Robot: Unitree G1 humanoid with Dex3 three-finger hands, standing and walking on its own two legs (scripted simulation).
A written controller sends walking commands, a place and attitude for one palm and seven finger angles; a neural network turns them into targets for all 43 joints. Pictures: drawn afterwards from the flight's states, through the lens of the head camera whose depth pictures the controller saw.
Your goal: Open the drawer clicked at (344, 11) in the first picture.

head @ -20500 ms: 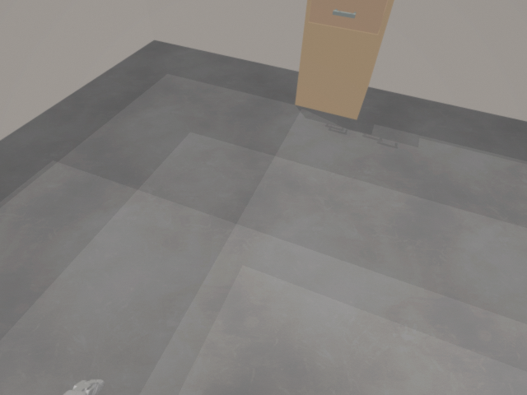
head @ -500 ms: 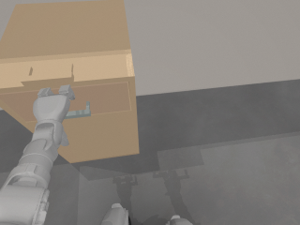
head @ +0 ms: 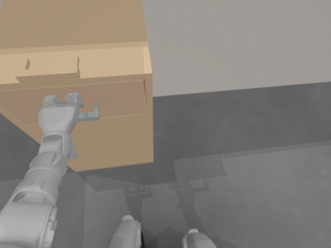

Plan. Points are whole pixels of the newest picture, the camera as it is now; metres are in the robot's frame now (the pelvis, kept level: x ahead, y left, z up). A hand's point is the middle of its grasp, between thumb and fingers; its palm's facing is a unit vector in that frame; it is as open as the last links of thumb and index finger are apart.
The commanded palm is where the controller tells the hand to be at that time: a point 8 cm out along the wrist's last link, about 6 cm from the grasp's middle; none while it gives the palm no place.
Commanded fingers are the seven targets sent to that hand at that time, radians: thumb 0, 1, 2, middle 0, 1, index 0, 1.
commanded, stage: lower the fingers behind the handle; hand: left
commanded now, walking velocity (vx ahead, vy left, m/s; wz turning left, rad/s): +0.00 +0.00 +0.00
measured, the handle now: (78, 112) +0.48 +0.25 -0.05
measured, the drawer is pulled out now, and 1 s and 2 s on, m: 0.00 0.00 0.00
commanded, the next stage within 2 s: lift the fingers back up to retry in 1.04 s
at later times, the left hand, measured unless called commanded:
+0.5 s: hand (69, 127) +0.43 +0.26 -0.05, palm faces -0.02 +0.00 -1.00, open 13.8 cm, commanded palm +0.41 +0.24 -0.01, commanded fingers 0.00 -0.50 0.30 -0.30 -1.20 -0.30 -1.20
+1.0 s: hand (69, 128) +0.43 +0.26 -0.05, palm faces +0.00 -0.01 -1.00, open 13.8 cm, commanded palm +0.41 +0.25 -0.02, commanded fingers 0.00 -0.50 0.30 -0.30 -1.20 -0.30 -1.20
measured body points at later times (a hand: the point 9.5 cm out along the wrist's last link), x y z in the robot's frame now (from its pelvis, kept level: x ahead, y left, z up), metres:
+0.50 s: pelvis -0.02 +0.00 -0.02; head +0.10 +0.02 +0.41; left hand +0.42 +0.26 +0.01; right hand +0.02 -0.27 -0.15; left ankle +0.05 +0.11 -0.65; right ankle -0.04 -0.13 -0.65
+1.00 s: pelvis -0.04 +0.00 -0.04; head +0.09 +0.01 +0.39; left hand +0.42 +0.26 +0.01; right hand +0.02 -0.27 -0.17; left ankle +0.05 +0.11 -0.65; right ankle -0.04 -0.13 -0.65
